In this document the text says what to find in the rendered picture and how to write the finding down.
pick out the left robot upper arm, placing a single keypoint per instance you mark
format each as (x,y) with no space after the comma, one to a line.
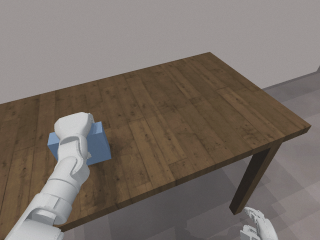
(34,230)

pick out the robot left forearm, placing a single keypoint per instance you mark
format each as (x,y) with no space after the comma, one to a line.
(53,205)

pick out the table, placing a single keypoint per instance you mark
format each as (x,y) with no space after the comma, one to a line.
(165,125)

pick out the left robot hand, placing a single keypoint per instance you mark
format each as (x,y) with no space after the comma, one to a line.
(78,123)

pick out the sponge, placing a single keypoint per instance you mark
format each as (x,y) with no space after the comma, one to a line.
(97,144)

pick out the right robot hand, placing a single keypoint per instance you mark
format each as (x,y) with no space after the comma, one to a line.
(264,228)

